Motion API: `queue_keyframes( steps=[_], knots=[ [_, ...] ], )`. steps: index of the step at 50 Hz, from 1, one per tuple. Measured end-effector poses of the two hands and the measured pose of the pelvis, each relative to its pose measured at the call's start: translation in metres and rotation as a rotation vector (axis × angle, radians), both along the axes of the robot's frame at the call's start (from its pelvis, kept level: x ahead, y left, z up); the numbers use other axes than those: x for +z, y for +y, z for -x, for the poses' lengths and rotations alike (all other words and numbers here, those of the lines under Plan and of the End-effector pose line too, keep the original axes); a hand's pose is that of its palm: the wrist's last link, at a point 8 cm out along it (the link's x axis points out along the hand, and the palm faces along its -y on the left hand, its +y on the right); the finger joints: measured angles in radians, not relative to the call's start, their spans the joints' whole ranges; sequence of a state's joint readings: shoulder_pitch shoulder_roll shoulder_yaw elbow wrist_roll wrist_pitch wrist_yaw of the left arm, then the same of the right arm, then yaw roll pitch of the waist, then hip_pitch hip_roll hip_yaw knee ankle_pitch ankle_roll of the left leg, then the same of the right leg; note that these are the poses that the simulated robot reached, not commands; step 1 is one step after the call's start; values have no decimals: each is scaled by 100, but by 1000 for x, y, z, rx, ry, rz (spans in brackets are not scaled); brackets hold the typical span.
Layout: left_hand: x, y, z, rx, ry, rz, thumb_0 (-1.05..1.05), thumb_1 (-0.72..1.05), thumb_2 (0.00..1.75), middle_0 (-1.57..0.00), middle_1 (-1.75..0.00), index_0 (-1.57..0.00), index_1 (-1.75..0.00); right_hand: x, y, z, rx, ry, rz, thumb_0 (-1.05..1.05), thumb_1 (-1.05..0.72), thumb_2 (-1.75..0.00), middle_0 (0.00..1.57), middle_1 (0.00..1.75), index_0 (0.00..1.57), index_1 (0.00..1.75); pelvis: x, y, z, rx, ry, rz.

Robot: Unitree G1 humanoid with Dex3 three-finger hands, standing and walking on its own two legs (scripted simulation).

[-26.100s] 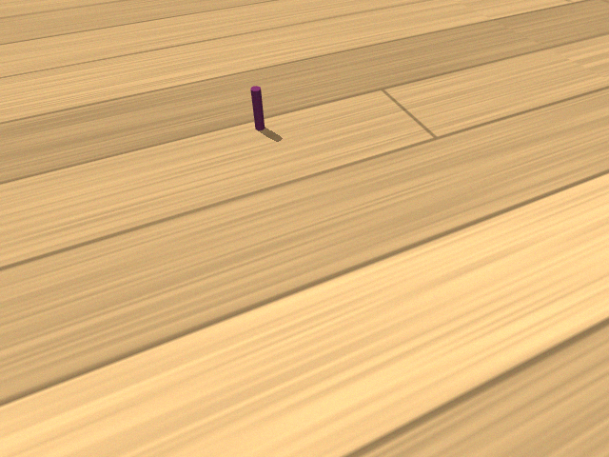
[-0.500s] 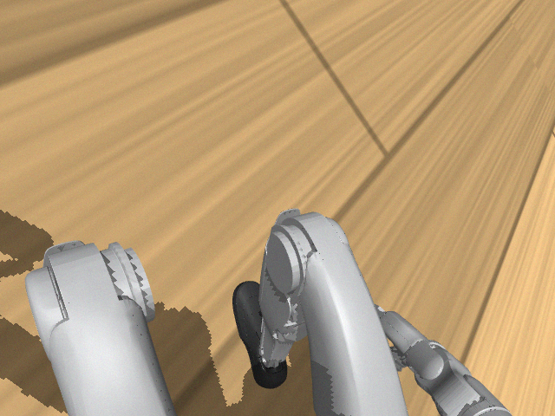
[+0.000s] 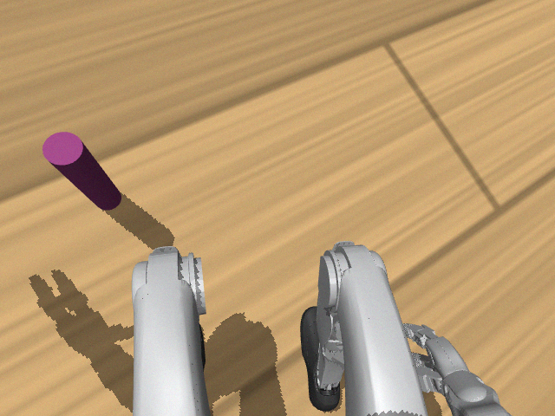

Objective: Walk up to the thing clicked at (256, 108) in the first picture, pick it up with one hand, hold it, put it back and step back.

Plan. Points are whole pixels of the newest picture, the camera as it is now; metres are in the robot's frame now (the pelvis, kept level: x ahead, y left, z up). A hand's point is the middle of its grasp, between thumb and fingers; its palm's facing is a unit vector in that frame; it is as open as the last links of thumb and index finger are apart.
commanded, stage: home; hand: left
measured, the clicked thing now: (89, 177) +0.47 +0.33 -0.24
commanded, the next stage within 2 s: none
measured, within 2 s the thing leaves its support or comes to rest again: neither
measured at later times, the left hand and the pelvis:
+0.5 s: hand out of the picture +0.27 +0.32 +0.14, palm faces +0.34 -0.81 -0.47, open 17.5 cm; pelvis +0.05 -0.02 +0.22, yaw +7 degrees
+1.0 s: hand out of the picture +0.24 +0.20 +0.30, palm faces +0.26 -0.92 -0.30, open 17.4 cm; pelvis +0.10 -0.01 +0.35, yaw +9 degrees
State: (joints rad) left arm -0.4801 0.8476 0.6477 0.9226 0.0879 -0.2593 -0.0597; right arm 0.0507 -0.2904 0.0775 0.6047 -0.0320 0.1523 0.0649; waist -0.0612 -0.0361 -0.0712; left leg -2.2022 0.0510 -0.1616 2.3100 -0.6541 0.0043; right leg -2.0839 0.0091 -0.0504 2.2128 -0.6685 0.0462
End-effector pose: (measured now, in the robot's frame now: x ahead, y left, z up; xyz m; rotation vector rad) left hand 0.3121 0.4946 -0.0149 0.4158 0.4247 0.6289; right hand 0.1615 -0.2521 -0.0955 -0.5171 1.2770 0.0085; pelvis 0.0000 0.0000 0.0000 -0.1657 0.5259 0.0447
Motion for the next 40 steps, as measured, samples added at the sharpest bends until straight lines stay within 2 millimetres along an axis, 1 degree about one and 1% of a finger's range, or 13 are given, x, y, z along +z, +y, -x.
queue_keyframes(
  steps=[2,4,6,8,11,14,20,25,29,33,37,40],
  knots=[
    [12,-3,10,12,47,-16,-1,-54,4,-6,-5,-7,-5,4,0,-2,-14,1,-18,1,-91,-90,21,30,20,30,10,-1,-1,5,14,-10],
    [22,-13,19,9,90,-19,-1,-55,4,-6,-5,-6,-5,11,0,-5,-27,-4,-36,1,-91,-90,21,30,20,30,23,-2,-1,9,27,-20],
    [32,-29,26,-12,127,-14,-1,-56,3,-5,-5,-6,-5,22,2,-10,-40,-17,-53,1,-91,-90,21,30,20,30,38,-3,-2,12,37,-28],
    [43,-49,33,-39,155,0,-1,-56,3,-5,-4,-6,-5,38,4,-17,-54,-39,-69,1,-91,-90,21,30,20,30,56,-5,-4,14,43,-35],
    [66,-79,42,-73,177,30,-1,-56,4,-6,-4,-6,-5,68,9,-30,-70,-84,-87,1,-91,-90,21,30,20,30,88,-8,-9,21,44,-47],
    [95,-100,50,-72,191,63,-1,-56,4,-6,-5,-6,-5,103,13,-45,-76,-137,-95,1,-91,-90,21,30,20,30,121,-11,-16,32,34,-60],
    [152,-121,66,-11,228,112,-1,-56,4,-6,-5,-7,-5,174,16,-78,-76,-272,-104,1,-90,-90,21,30,20,30,180,-16,-33,55,-12,-80],
    [188,-144,77,9,282,171,-1,-56,4,-6,-5,-6,-5,229,15,-97,-69,-373,-107,1,-90,-90,21,30,20,30,223,-16,-47,71,-65,-95],
    [214,-169,83,-1,305,227,-1,-55,5,-6,-5,-6,-5,267,14,-102,-70,-420,-101,1,-90,-90,21,30,20,30,255,-15,-57,83,-114,-106],
    [243,-193,86,-20,316,271,-1,-55,5,-6,-5,-6,-5,301,16,-102,-84,-448,-94,1,-90,-90,21,30,20,30,285,-14,-69,93,-167,-115],
    [275,-212,87,-49,307,291,-1,-55,5,-6,-5,-6,-5,329,19,-100,-105,-478,-95,1,-90,-90,21,30,20,30,310,-12,-79,101,-221,-125],
    [297,-225,88,-76,296,302,-1,-54,5,-6,-5,-6,-5,346,22,-100,-122,-508,-103,1,-90,-90,21,30,20,30,324,-10,-87,104,-256,-131]
  ],
)
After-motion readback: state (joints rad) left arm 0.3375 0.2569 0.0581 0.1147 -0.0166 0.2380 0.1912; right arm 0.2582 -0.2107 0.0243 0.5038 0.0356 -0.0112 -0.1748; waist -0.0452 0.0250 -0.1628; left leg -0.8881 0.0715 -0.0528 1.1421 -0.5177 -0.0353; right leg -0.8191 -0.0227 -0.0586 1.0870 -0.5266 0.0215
